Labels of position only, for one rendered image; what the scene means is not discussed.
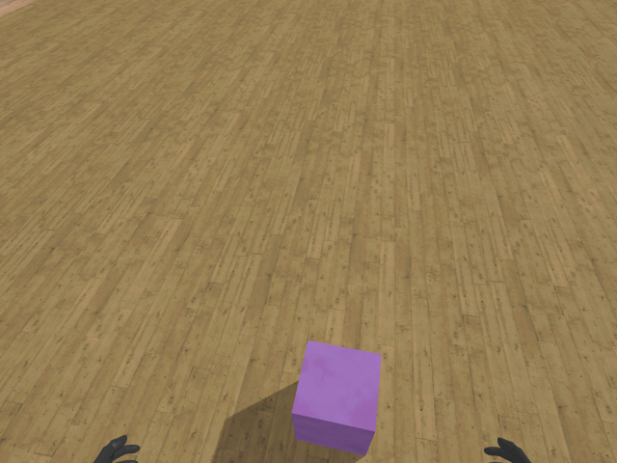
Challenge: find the right robot hand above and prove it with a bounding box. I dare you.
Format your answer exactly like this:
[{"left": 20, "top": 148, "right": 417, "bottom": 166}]
[{"left": 484, "top": 437, "right": 531, "bottom": 463}]

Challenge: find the left robot hand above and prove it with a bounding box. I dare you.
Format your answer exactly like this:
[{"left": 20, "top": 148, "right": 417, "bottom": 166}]
[{"left": 94, "top": 435, "right": 140, "bottom": 463}]

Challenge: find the carton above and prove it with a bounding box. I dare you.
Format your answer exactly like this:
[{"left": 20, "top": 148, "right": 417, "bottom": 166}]
[{"left": 291, "top": 340, "right": 382, "bottom": 456}]

